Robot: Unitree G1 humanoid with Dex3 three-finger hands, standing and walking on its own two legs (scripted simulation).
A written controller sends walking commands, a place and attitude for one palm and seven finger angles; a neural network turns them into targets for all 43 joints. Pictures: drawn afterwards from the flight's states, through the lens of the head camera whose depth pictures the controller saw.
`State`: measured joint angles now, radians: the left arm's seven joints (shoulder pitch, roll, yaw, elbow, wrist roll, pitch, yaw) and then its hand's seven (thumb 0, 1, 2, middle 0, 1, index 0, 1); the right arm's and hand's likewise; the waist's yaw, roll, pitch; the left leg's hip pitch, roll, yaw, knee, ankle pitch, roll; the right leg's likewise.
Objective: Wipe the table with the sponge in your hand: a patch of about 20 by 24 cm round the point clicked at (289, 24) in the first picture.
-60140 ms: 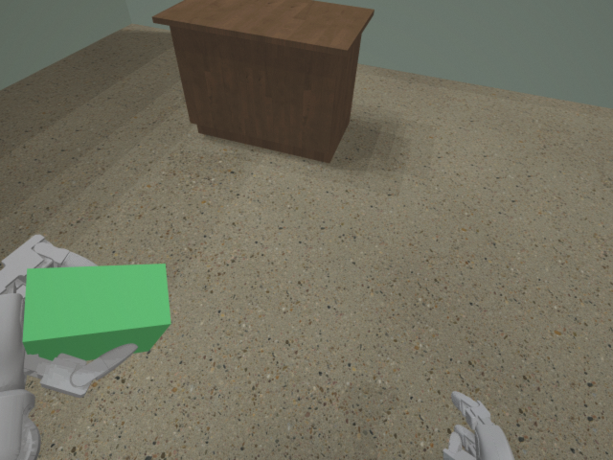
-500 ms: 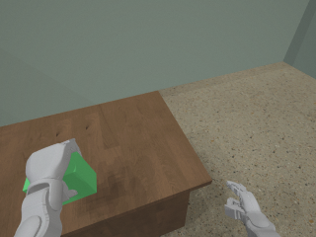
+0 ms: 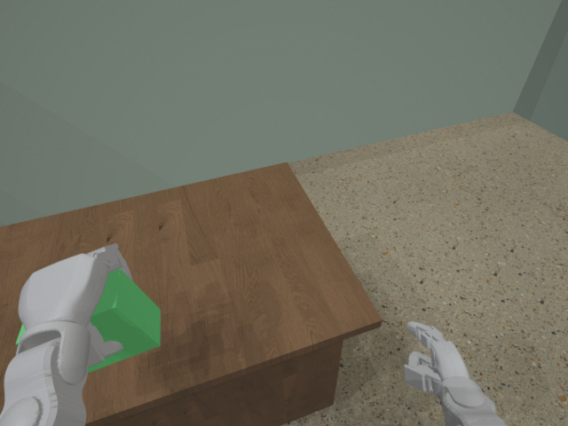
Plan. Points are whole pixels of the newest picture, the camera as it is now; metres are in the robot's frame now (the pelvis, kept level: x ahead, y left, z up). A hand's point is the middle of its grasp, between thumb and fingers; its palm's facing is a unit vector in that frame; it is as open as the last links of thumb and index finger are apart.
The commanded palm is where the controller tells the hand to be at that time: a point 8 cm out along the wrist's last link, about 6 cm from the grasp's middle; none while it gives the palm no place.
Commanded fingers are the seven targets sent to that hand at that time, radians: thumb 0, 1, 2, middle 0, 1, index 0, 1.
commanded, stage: bring the sponge back beside the body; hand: left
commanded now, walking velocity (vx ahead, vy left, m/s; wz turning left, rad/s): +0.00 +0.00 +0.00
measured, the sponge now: (105, 330) +0.19 +0.29 +0.06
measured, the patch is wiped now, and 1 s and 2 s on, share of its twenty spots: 1.00 1.00 1.00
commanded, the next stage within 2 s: step back with the hand held close in 0.42 s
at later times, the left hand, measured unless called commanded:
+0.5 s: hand (92, 311) +0.19 +0.28 +0.12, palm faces +0.12 -0.17 -0.98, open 10.2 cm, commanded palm +0.15 +0.28 +0.18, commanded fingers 0.00 0.10 1.30 -1.20 -1.60 -1.20 -1.60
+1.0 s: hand (82, 311) +0.17 +0.26 +0.15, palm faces +0.39 -0.82 -0.41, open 10.2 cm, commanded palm +0.12 +0.29 +0.17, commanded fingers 0.00 0.10 1.30 -1.20 -1.60 -1.20 -1.60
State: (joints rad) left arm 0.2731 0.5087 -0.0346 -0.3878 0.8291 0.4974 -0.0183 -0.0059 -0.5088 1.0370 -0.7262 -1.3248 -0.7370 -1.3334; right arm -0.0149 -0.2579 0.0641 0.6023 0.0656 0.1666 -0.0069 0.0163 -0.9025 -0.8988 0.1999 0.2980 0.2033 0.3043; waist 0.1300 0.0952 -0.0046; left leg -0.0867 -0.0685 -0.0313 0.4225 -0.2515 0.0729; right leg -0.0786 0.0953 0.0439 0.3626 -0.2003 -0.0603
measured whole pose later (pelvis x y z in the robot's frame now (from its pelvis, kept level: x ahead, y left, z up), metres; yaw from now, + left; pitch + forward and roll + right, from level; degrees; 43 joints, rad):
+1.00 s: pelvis -0.03 +0.00 -0.02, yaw +3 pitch +2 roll -3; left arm 0.52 0.44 0.36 -0.55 -0.09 -0.06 0.12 -0.01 -0.52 1.04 -0.73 -1.33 -0.74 -1.34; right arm 0.24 -0.25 -0.02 0.58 0.04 0.09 -0.07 0.02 -0.90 -0.90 0.20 0.30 0.20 0.30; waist -0.01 0.02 -0.05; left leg -0.38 -0.08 -0.08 0.65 -0.30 0.07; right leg -0.33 0.09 -0.03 0.55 -0.25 -0.05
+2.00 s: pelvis -0.31 +0.06 -0.02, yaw +1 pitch +3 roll -1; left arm 0.53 0.41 0.37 -0.67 -0.05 -0.09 0.12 -0.01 -0.53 1.05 -0.73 -1.34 -0.74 -1.35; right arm 0.15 -0.15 0.01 0.54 0.01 -0.08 -0.03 0.02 -0.90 -0.90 0.20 0.30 0.20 0.30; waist -0.04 -0.14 0.02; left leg -0.36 0.03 0.06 0.63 -0.31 0.02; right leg -0.55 0.01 0.01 0.88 -0.43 0.03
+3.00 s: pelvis -0.45 +0.04 -0.02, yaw +4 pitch -1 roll -2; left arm 0.48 0.37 0.31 -0.51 -0.05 -0.12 0.11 -0.01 -0.53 1.06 -0.73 -1.34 -0.74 -1.35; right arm 0.26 -0.20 0.01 0.71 0.02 -0.06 -0.03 0.02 -0.90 -0.90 0.21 0.30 0.21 0.30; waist -0.02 -0.02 -0.04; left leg -0.36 0.03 -0.01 0.88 -0.47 0.05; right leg -0.32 0.03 -0.11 0.55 -0.21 -0.05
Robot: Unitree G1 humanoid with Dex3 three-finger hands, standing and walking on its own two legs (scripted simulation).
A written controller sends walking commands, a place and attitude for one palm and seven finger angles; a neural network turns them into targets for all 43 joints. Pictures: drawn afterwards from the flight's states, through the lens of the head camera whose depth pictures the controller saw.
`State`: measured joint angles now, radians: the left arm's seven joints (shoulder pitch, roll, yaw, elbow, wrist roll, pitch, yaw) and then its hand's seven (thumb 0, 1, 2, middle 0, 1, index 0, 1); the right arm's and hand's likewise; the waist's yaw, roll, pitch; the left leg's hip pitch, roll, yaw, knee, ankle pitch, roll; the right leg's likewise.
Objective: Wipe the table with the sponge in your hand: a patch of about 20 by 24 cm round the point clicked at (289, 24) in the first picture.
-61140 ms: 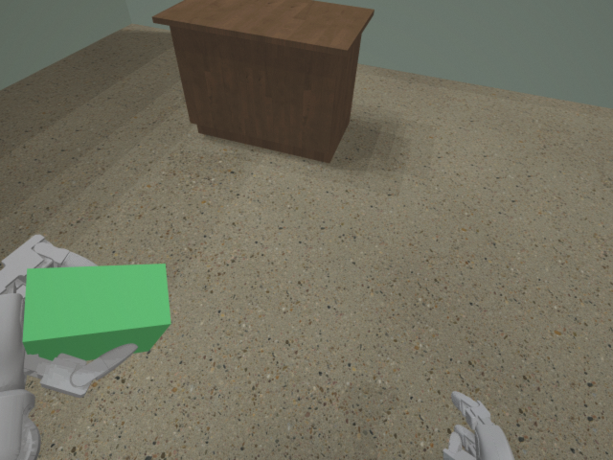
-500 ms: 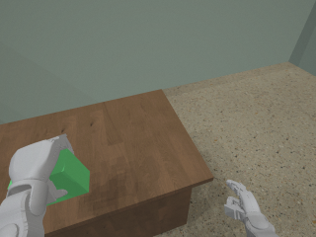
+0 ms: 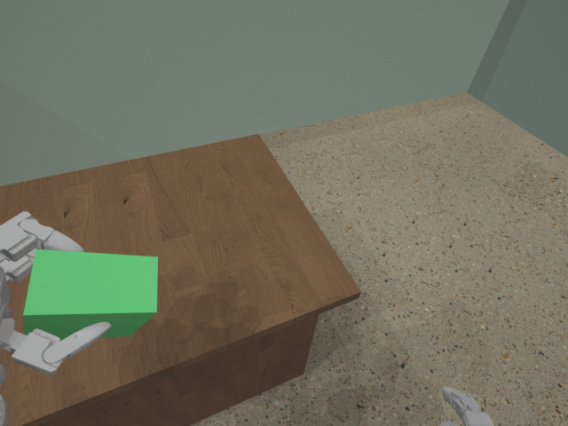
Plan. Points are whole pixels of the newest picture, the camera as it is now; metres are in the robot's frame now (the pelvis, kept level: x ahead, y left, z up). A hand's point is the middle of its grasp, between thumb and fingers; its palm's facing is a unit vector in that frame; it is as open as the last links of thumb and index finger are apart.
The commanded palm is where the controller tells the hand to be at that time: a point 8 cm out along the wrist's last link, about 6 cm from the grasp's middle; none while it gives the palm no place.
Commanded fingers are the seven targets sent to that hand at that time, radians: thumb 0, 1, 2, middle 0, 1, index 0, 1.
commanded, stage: step back with the hand held close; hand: left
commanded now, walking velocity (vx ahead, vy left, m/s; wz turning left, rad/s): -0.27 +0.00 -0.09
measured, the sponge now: (107, 299) +0.22 +0.22 +0.13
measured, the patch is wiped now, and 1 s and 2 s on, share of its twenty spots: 1.00 1.00 1.00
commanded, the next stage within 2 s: stop stepping back and stand still in 0.74 s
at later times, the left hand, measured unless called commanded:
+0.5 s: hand (13, 366) +0.15 +0.26 +0.15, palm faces +0.28 -0.91 -0.32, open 10.2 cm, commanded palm +0.08 +0.30 +0.19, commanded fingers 0.00 0.10 1.30 -1.20 -1.60 -1.20 -1.60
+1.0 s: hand out of the picture -0.05 +0.30 +0.14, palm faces +0.26 -0.91 -0.33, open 10.2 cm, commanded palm -0.11 +0.34 +0.19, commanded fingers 0.00 0.10 1.30 -1.20 -1.60 -1.20 -1.60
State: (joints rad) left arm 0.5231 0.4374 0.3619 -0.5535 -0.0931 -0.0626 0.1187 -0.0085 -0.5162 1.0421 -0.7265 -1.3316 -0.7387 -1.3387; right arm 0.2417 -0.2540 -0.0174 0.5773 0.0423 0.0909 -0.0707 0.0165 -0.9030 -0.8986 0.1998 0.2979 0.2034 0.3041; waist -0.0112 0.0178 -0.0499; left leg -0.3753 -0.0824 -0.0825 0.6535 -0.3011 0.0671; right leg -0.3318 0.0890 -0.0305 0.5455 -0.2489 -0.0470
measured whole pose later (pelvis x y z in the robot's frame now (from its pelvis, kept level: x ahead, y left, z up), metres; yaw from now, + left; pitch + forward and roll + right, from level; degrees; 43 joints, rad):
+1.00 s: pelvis -0.28 +0.07 +0.00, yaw -2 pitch +3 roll -1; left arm 0.53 0.41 0.37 -0.67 -0.05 -0.09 0.12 -0.01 -0.53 1.05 -0.73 -1.34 -0.74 -1.35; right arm 0.15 -0.15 0.01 0.54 0.01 -0.08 -0.03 0.02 -0.90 -0.90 0.20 0.30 0.20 0.30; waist -0.04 -0.14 0.02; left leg -0.36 0.03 0.06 0.63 -0.31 0.02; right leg -0.55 0.01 0.01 0.88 -0.43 0.03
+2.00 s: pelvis -0.43 +0.06 +0.00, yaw +1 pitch -1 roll -2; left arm 0.48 0.37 0.31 -0.51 -0.05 -0.12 0.11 -0.01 -0.53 1.06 -0.73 -1.34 -0.74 -1.35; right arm 0.26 -0.20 0.01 0.71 0.02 -0.06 -0.03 0.02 -0.90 -0.90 0.21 0.30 0.21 0.30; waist -0.02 -0.02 -0.04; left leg -0.36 0.03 -0.01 0.88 -0.47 0.05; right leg -0.32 0.03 -0.11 0.55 -0.21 -0.05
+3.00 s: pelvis -0.41 +0.09 +0.01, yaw +2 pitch +0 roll -2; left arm 0.47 0.36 0.29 -0.46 -0.04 -0.11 0.16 -0.01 -0.53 1.06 -0.73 -1.34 -0.74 -1.35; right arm 0.20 -0.20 0.02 0.61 0.01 -0.06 -0.06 0.02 -0.90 -0.90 0.20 0.30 0.21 0.30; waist 0.01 -0.03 -0.04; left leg -0.21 -0.03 0.00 0.48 -0.27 0.05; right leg -0.22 0.00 -0.04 0.39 -0.17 0.01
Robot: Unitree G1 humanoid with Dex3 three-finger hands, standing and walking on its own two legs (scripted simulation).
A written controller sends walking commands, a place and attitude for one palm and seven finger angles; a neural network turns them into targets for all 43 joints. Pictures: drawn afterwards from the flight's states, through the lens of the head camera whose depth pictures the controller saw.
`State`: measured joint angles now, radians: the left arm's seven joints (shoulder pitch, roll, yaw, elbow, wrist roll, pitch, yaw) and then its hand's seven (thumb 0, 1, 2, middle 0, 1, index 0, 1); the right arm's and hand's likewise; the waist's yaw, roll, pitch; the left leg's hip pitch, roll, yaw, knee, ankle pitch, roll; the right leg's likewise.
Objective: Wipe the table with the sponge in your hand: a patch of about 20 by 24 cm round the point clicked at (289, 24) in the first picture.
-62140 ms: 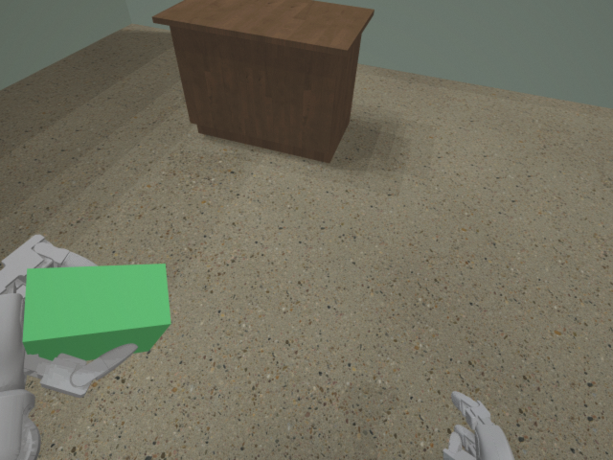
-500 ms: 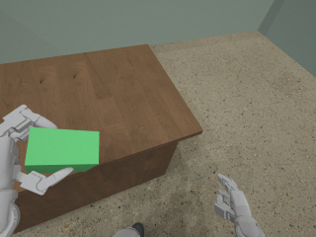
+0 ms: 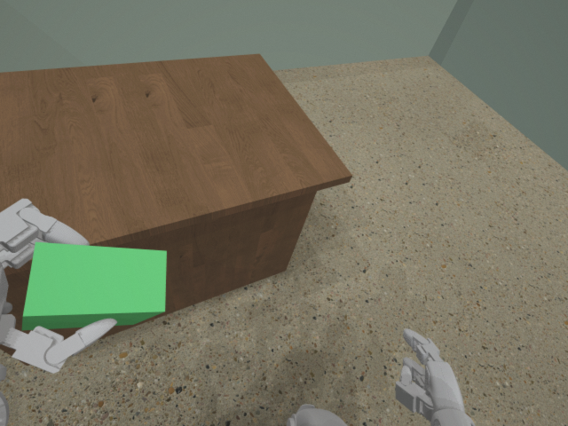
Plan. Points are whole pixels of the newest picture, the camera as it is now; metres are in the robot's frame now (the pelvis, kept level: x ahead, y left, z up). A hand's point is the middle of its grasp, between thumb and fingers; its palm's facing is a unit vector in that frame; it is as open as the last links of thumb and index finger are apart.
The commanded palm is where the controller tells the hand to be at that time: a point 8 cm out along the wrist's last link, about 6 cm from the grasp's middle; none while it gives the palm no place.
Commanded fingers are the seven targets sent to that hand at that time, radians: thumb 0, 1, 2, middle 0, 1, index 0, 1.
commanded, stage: stop stepping back and stand still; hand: left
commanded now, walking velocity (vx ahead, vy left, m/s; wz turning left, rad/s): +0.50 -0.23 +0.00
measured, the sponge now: (111, 291) +0.23 +0.21 +0.11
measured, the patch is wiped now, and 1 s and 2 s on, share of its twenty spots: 1.00 1.00 1.00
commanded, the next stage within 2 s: stand and wait in 0.78 s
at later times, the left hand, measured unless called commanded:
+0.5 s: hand out of the picture +0.07 +0.24 +0.15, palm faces +0.33 -0.92 -0.22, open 10.2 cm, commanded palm +0.02 +0.29 +0.19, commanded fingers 0.00 0.10 1.30 -1.20 -1.60 -1.20 -1.60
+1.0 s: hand out of the picture +0.05 +0.23 +0.16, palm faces +0.38 -0.86 -0.33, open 10.2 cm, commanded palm +0.00 +0.28 +0.19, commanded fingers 0.00 0.10 1.30 -1.20 -1.60 -1.20 -1.60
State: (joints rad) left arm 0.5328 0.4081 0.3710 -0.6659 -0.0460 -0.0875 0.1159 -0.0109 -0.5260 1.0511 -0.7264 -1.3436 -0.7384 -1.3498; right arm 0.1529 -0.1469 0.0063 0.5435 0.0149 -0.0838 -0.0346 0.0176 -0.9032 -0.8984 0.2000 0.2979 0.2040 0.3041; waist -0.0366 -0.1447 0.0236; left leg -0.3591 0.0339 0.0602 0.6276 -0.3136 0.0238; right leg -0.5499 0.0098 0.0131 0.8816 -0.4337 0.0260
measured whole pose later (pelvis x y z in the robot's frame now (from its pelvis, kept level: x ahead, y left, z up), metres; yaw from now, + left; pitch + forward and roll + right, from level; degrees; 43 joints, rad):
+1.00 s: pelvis -0.15 -0.01 +0.00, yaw +3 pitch -1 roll -2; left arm 0.48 0.37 0.31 -0.51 -0.05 -0.12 0.11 -0.01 -0.53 1.06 -0.73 -1.34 -0.74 -1.35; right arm 0.26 -0.20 0.01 0.71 0.02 -0.06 -0.03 0.02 -0.90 -0.90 0.21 0.30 0.21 0.30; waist -0.02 -0.02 -0.04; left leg -0.36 0.03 -0.01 0.88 -0.47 0.05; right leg -0.32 0.03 -0.11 0.55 -0.21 -0.05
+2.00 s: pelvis -0.13 +0.02 +0.01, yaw +4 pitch +0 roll -2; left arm 0.47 0.36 0.29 -0.46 -0.04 -0.11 0.16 -0.01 -0.53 1.06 -0.73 -1.34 -0.74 -1.35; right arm 0.20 -0.20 0.02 0.61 0.01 -0.06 -0.06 0.02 -0.90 -0.90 0.20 0.30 0.21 0.30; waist 0.01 -0.03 -0.04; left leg -0.21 -0.03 0.00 0.48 -0.27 0.05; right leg -0.22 0.00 -0.04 0.39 -0.17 0.01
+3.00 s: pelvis -0.13 +0.02 +0.01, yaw +4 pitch +0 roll -2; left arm 0.47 0.34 0.28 -0.42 -0.04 -0.11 0.15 -0.01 -0.53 1.06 -0.73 -1.34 -0.74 -1.35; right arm 0.19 -0.21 0.02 0.61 0.01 -0.04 -0.07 0.02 -0.90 -0.90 0.20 0.30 0.21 0.30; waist 0.02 -0.01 -0.05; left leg -0.21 -0.02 0.00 0.48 -0.26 0.05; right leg -0.21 0.00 -0.03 0.36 -0.15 0.02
